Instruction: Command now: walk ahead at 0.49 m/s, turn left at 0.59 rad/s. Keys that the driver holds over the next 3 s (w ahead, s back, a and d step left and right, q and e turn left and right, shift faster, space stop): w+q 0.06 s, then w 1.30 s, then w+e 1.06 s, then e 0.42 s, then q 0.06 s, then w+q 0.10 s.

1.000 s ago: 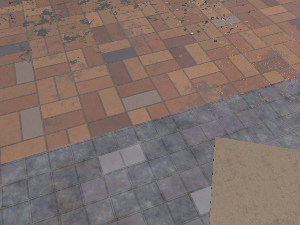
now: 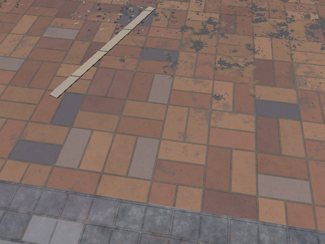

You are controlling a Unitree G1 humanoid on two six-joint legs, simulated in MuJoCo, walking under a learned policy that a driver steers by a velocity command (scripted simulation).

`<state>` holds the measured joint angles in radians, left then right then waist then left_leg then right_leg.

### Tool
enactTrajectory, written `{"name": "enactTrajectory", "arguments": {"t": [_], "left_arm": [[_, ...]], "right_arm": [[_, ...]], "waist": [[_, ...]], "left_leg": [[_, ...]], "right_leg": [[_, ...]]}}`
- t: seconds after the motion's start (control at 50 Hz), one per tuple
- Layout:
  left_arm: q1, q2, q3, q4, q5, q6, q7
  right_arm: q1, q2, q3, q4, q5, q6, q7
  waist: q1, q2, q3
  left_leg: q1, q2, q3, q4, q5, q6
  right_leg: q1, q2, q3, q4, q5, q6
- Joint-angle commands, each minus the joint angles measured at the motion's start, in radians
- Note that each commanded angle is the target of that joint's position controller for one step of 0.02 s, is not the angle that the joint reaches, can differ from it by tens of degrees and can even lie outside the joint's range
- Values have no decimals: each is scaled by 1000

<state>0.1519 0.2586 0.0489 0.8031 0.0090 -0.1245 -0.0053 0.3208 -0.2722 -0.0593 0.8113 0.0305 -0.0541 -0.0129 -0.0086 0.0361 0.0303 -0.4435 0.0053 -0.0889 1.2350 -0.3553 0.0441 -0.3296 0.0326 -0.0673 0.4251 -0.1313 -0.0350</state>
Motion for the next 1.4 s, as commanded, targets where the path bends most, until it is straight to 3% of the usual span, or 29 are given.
{"name": "enactTrajectory", "arguments": {"t": [0.02,0.1,0.2,0.28,0.32,0.36,0.38,0.4,0.42,0.44,0.46,0.5,0.6,0.72,0.82,0.88,0.9,0.92,0.94,0.96,0.98,1.0,1.02,1.04,1.1,1.14,1.26,1.34,1.4], "left_arm": [[29,84,24,-20,0,-14,-5],[73,135,43,19,-5,-21,-8],[110,168,43,44,-22,0,-8],[184,202,47,84,-41,25,-10],[178,218,48,93,-47,41,-7],[175,185,32,94,-37,49,-1],[178,123,4,59,-1,43,1],[274,29,-22,47,-13,16,-10],[194,145,6,54,-48,-1,-15],[120,161,13,24,-62,-7,-17],[93,144,11,24,-47,-4,-9],[112,124,16,32,-28,18,-8],[45,80,12,9,-13,53,-1],[-147,50,-3,-43,-19,37,-21],[-234,68,-4,-92,-26,24,-48],[-135,109,14,-74,-23,17,-52],[2,143,35,-31,-20,18,-46],[182,202,58,13,-14,20,-35],[297,306,82,33,1,25,-30],[306,230,60,38,-14,26,-33],[225,182,44,28,-22,24,-32],[144,150,34,9,-21,26,-30],[82,120,26,1,-14,26,-32],[51,93,17,-2,-2,21,-34],[61,106,21,19,-3,6,-34],[90,130,27,37,-5,5,-22],[182,152,27,75,-19,24,1],[252,161,29,110,-24,43,3],[265,170,35,127,-30,59,10]], "right_arm": [[33,-34,-15,-82,5,6,5],[-56,-23,-7,-140,-12,14,4],[-217,-13,12,-182,-15,-13,34],[-318,-35,12,-233,-7,-17,52],[-283,-63,0,-236,-12,-20,55],[-13,-149,-50,-154,-19,-20,44],[173,-251,-79,-126,-24,-12,25],[167,-306,-78,-125,-28,-14,30],[152,-201,-53,-131,-26,-23,37],[84,-163,-39,-136,-25,-29,39],[7,-131,-29,-145,-23,-31,43],[-66,-84,-19,-150,-32,-38,47],[-17,-109,-29,-94,-30,-59,31],[62,-139,-34,-34,-22,-45,9],[107,-152,-41,21,-11,-28,2],[68,-175,-47,27,-11,-14,-3],[53,-167,-43,26,-14,-7,-4],[61,-136,-27,12,-25,-4,-7],[193,-15,9,-4,-29,-23,5],[175,-46,8,14,-17,-49,9],[81,-128,-15,-10,11,-63,15],[6,-132,-13,-31,13,-68,12],[-34,-123,-16,-37,-4,-64,6],[-23,-116,-23,-33,-14,-51,1],[19,-68,-18,-20,-19,-19,-3],[-44,-67,-18,-42,-26,-14,-7],[-245,-30,-5,-88,-23,-30,11],[-358,-29,2,-127,-13,-41,35],[-385,-48,-1,-153,-12,-54,52]], "waist": [[0,-111,-47],[8,-72,-13],[56,-69,15],[80,-98,41],[38,-121,17],[-99,-95,-148],[-156,81,-291],[-67,286,-401],[-106,133,-338],[-85,107,-214],[-48,30,-157],[13,47,-108],[25,8,-36],[-42,23,26],[-54,35,57],[12,64,-13],[82,54,-93],[147,3,-227],[106,-253,-380],[123,-288,-448],[116,-220,-280],[90,-136,-181],[58,-85,-106],[22,-103,-79],[-13,-116,-62],[-5,-97,-32],[63,-89,9],[103,-89,47],[84,-100,52]], "left_leg": [[-178,124,-28,-4,56,-1],[-261,140,-35,-154,166,-15],[-198,107,58,-479,363,-10],[-183,83,98,-606,266,12],[-96,47,131,-665,197,44],[309,-13,162,-711,249,93],[612,215,-133,-703,303,165],[817,399,-613,-878,119,315],[761,381,-596,-928,82,278],[643,347,-435,-929,169,241],[512,300,-318,-941,270,216],[350,237,-187,-1007,348,196],[314,216,-66,-1092,473,212],[354,189,25,-1115,378,167],[495,253,13,-1046,406,148],[531,249,28,-915,694,114],[502,201,66,-754,837,91],[340,148,104,-497,709,56],[-84,-22,120,-76,215,-26],[-227,-66,-39,79,-209,-22],[-327,-2,-48,136,-162,-5],[-319,58,-12,93,-63,7],[-277,98,7,23,11,5],[-210,130,1,-33,61,7],[-148,146,16,-106,124,-13],[-215,153,22,-192,203,-34],[-237,116,66,-546,464,-44],[-260,87,83,-667,439,-32],[-235,68,73,-724,340,-3]], "right_leg": [[162,-285,262,-271,20,-169],[168,-302,156,-313,129,-201],[197,-256,24,-299,158,-166],[304,-310,42,-254,135,-145],[343,-326,35,-171,276,-124],[241,-243,-54,172,500,-66],[-6,-177,-89,542,161,-15],[-339,-15,34,826,-446,19],[-443,-66,140,921,-427,4],[-486,-111,125,908,-329,-13],[-439,-155,117,853,-239,-10],[-327,-198,129,761,-141,-1],[-385,-191,121,583,16,38],[-361,-138,76,238,251,35],[-377,-115,77,123,156,-12],[-195,-59,27,91,61,-56],[-10,-19,-7,76,69,-81],[288,-109,91,116,106,-129],[689,-375,569,55,-58,-299],[740,-422,837,-116,-170,-325],[619,-392,692,-130,-216,-264],[460,-356,549,-144,-161,-227],[311,-316,450,-174,-73,-207],[217,-277,378,-205,-12,-189],[125,-247,274,-273,106,-207],[137,-246,232,-294,177,-213],[219,-210,135,-308,183,-164],[332,-253,143,-270,174,-167],[403,-294,182,-200,252,-155]]}}
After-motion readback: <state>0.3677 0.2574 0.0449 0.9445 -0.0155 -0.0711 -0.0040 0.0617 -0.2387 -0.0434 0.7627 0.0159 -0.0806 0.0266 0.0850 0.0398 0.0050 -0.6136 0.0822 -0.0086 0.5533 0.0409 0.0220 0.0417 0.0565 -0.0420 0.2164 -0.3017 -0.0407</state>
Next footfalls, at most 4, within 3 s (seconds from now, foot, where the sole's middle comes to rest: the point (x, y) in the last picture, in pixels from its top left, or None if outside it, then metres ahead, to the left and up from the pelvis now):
0.36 left None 0.34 0.19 -0.77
0.92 right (171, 192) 0.69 0.00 -0.77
1.48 left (114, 141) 0.96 0.27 -0.77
2.02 right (167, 100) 1.23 0.00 -0.77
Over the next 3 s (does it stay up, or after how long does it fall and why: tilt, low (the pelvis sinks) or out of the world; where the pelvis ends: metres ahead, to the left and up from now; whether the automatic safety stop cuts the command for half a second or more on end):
stays up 1.47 -0.02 0.00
